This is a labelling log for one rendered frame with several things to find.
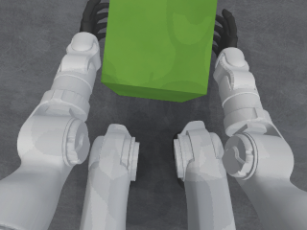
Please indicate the left robot hand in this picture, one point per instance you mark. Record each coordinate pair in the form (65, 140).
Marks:
(89, 23)

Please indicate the robot right thigh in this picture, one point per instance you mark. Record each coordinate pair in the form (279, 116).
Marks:
(207, 193)

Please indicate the right robot foot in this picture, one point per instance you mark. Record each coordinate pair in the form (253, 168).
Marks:
(180, 182)

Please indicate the robot right upper arm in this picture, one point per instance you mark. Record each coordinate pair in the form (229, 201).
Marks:
(262, 165)

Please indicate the carton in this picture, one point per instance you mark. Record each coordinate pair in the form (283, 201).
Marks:
(159, 49)

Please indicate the right robot hand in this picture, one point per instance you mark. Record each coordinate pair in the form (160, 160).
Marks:
(228, 32)

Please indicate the robot left upper arm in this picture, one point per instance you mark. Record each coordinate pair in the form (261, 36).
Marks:
(49, 147)

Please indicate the right robot forearm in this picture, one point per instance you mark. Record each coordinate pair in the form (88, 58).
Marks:
(243, 111)

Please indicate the left robot forearm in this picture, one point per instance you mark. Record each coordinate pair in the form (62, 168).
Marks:
(74, 81)

